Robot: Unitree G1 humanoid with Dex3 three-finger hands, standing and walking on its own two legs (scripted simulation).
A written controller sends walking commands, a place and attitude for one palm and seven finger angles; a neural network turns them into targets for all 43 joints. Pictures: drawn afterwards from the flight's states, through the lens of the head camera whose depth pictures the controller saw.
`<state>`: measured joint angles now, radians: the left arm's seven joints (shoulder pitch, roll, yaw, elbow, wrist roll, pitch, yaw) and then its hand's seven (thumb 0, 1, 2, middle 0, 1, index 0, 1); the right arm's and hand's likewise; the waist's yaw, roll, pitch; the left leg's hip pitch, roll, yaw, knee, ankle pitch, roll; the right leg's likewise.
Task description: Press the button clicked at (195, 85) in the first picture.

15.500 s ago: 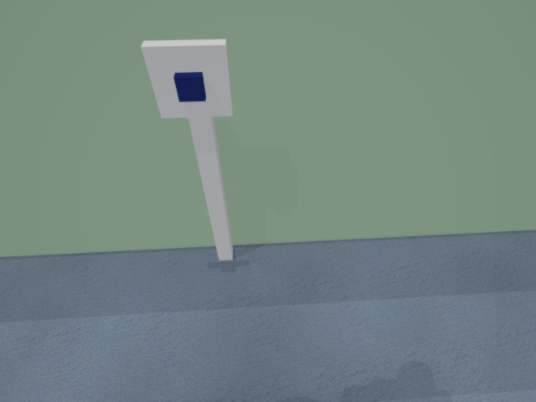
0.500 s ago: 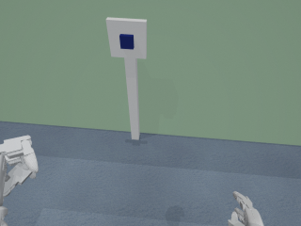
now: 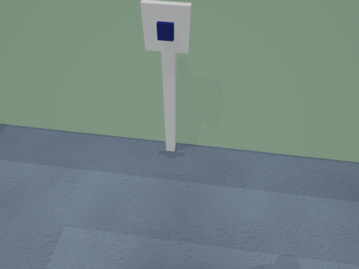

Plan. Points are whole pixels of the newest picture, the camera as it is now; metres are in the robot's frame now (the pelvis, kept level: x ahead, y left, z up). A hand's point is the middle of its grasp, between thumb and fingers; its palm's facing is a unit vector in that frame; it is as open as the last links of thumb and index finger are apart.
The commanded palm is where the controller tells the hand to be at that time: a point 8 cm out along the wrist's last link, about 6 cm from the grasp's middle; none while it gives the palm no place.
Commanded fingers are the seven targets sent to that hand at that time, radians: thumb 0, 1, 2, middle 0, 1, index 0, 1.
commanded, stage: let the arm hang, fingers relaxed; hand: left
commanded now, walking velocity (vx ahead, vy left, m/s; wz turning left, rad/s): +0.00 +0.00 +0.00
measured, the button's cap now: (165, 31) +0.89 +0.13 +0.08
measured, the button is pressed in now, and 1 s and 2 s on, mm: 0 0 0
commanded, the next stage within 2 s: stand and wait in 0.62 s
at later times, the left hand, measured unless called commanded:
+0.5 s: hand out of the picture +0.08 +0.20 -0.16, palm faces -0.01 -0.97 -0.26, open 7.3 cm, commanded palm none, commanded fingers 0.00 0.90 0.90 -0.20 -0.30 -0.20 -0.30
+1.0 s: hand out of the picture +0.10 +0.20 -0.15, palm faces -0.02 -0.94 -0.33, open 7.4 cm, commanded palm none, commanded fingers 0.00 0.90 0.90 -0.20 -0.30 -0.20 -0.30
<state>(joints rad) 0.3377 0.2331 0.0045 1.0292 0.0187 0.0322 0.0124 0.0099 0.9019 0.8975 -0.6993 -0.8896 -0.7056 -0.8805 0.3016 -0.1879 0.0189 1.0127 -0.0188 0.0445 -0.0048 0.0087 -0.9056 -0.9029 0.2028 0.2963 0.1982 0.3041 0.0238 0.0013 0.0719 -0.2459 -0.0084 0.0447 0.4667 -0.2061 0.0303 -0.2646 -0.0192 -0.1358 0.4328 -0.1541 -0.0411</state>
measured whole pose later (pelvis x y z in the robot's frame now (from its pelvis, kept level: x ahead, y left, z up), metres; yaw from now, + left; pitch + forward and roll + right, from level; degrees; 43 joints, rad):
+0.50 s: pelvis +0.02 -0.01 +0.01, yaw -1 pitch -2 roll +0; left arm 0.16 0.22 0.01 1.13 0.01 -0.01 0.02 0.00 0.90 0.90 -0.21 -0.31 -0.21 -0.31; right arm 0.25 -0.21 0.00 1.12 -0.02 0.00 -0.02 0.00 -0.91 -0.90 0.20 0.30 0.20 0.30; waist -0.01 0.02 0.03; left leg -0.16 -0.01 0.06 0.38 -0.19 0.02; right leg -0.21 -0.01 -0.12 0.39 -0.16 -0.04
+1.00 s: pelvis +0.04 -0.03 +0.01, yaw -1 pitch -1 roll +0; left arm 0.13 0.27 0.02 1.16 0.01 -0.02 0.02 0.00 0.90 0.90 -0.20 -0.30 -0.20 -0.30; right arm 0.17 -0.28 -0.01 1.13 -0.01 0.01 -0.02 0.00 -0.91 -0.90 0.20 0.30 0.20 0.30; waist 0.00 0.04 0.06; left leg -0.10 0.02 0.05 0.32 -0.19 -0.01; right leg -0.15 0.03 -0.12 0.32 -0.16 -0.07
